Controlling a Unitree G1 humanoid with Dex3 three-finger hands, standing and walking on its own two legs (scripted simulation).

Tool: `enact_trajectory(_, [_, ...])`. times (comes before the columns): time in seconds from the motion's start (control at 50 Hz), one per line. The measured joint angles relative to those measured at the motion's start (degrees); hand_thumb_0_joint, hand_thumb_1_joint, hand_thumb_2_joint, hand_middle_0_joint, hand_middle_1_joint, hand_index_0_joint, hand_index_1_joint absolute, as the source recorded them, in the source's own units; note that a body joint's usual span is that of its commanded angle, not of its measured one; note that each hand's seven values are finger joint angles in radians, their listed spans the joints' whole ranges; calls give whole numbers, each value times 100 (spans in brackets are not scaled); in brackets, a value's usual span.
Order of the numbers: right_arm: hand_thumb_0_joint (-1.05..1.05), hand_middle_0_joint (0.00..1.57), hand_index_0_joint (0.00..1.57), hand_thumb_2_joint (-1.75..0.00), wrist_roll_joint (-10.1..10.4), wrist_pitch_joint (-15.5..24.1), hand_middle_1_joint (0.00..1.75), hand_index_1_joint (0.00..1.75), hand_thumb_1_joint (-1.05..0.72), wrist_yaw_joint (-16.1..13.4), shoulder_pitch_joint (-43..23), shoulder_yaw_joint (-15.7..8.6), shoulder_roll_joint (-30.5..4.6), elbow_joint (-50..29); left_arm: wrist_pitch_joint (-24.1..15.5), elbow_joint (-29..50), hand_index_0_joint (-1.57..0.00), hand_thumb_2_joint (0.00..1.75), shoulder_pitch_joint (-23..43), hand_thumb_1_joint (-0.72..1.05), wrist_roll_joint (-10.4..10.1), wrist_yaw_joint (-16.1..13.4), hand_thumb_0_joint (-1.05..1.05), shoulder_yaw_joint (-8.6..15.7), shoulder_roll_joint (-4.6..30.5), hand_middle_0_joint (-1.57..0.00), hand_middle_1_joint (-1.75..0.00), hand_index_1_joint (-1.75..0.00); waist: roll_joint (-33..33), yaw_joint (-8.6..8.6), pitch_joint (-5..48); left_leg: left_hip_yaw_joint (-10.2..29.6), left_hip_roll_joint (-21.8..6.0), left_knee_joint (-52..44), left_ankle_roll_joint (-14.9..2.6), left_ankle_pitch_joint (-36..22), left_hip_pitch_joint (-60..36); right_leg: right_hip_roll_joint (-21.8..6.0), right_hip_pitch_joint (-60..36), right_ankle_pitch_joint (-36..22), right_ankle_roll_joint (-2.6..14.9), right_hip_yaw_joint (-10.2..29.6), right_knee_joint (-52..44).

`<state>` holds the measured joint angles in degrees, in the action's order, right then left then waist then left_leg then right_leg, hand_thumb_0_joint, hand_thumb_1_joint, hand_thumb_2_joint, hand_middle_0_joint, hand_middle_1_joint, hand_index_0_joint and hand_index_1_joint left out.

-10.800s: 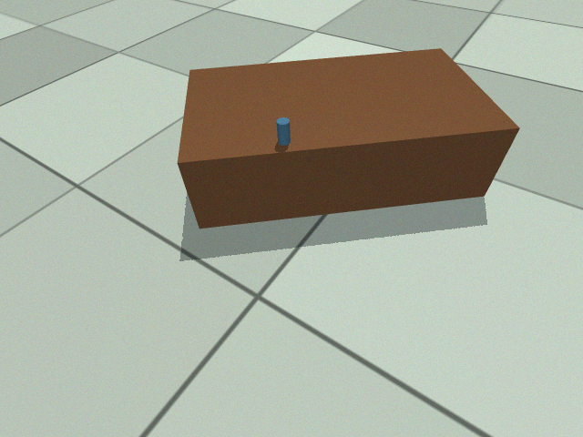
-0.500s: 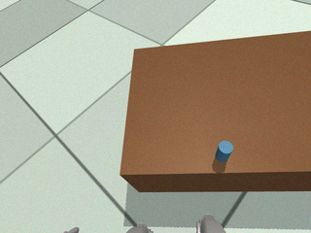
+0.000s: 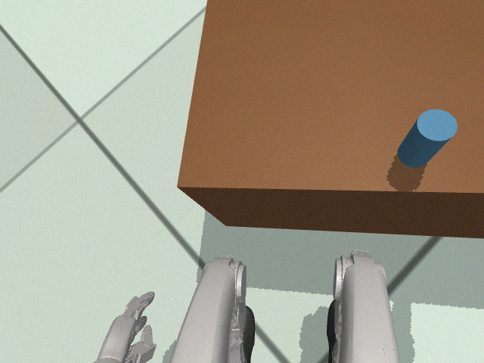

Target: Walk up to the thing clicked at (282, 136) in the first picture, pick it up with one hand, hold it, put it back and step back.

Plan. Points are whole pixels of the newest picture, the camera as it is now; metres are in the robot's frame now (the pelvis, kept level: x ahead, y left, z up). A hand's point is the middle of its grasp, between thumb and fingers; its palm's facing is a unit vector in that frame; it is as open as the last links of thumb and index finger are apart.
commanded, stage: close in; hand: right
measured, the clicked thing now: (424, 140) +0.46 -0.25 -0.05
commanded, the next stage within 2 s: rest palm in 0.70 s
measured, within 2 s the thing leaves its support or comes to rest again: neither
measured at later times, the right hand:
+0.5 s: hand (455, 144) +0.44 -0.28 -0.02, palm faces +0.18 +0.98 +0.01, open 17.6 cm
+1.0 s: hand (433, 140) +0.45 -0.26 -0.04, palm faces +0.19 +0.98 +0.00, open 17.6 cm
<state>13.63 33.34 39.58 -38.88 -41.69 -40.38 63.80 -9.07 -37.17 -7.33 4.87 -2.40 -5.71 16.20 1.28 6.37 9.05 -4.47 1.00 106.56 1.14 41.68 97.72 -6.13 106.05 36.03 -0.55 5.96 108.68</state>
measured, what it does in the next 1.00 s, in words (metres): stands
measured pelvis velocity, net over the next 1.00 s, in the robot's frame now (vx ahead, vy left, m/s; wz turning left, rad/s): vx -0.01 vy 0.01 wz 0.00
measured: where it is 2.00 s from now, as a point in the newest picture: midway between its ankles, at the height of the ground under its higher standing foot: (288, 359)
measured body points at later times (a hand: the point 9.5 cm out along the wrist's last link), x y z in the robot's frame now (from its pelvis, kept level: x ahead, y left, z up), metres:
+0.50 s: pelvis -0.03 +0.01 -0.04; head +0.16 -0.04 +0.36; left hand +0.10 +0.28 -0.16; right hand +0.42 -0.33 -0.02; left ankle +0.06 +0.13 -0.46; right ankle +0.08 -0.13 -0.46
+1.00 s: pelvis -0.01 +0.01 -0.05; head +0.19 -0.03 +0.36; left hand +0.14 +0.28 -0.17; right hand +0.43 -0.31 -0.03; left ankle +0.06 +0.13 -0.46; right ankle +0.08 -0.13 -0.46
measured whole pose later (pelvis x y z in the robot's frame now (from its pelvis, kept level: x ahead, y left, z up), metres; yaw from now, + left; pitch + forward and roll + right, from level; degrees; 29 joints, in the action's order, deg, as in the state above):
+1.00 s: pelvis -0.01 +0.01 -0.05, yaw +0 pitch +34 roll +4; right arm 9.3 27.2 16.9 -39.5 -29.4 -26.0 49.7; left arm -1.2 -37.3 -5.9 3.5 1.4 0.1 15.2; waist 0.0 4.7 9.7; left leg -3.5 1.4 115.7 -0.2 42.1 108.2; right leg -6.3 114.8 35.5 -1.7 5.8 115.4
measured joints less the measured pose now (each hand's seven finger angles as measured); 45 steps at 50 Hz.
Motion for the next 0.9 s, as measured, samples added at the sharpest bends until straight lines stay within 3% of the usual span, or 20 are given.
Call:
enact_trajectory(0.1, [-2, 5, 5, -6, -175, -290, 5, 5, 58, -264, -83, 145, 187, -249, 124, -151, -20, 89, 64, 92, 38, 107, 0, 80, -116, -20, -30, -29, -37, -69, -47, -6, 33, 632, -12, 22, 643, -13, 643, -12, 1, 71, 595])
enact_trajectory(0.2, [-2, 4, 5, -6, -258, -568, 5, 5, 59, -765, -84, 403, 494, -767, 279, -193, -21, 89, -20, 91, -9, 200, 0, 197, -181, -20, -30, -29, -49, -113, -82, 5, 25, 957, -22, -42, 993, 9, 982, -119, 2, 90, 867])
enact_trajectory(0.34, [-2, 4, 5, -6, -348, -833, 5, 5, 59, -1513, -95, 853, 859, -1195, 457, -171, -21, 88, -147, 91, -127, 258, 1, 363, -185, -20, -30, -28, -92, -107, -17, 30, 23, 965, -40, -161, 1078, 11, 1029, -248, 0, 63, 828])
enact_trajectory(0.44, [-2, 5, 5, -5, -411, -885, 4, 4, 58, -1902, -67, 1003, 1012, -1216, 523, -115, -21, 87, -201, 92, -175, 274, 1, 438, -109, -20, -30, -28, -161, -71, 85, 56, 36, 815, -56, -213, 1025, -10, 934, -280, -4, 21, 661])
enact_trajectory(0.54, [-2, 5, 5, -4, -380, -765, 4, 4, 56, -2071, -71, 1058, 1086, -1132, 555, -64, -21, 87, -208, 92, -185, 283, 0, 488, -37, -20, -30, -27, -189, -53, 127, 86, 47, 733, -62, -203, 1014, -26, 884, -259, -15, -18, 555])
enact_trajectory(0.9, [-2, 4, 4, -5, -436, -600, 4, 4, 55, -2254, -41, 1199, 1415, -1414, 755, -43, -20, 88, 85, 91, -128, 374, 0, 584, -73, -20, -30, -28, -112, -149, 67, 93, 41, 903, -130, 42, 1016, -20, 855, -48, -109, -14, 669])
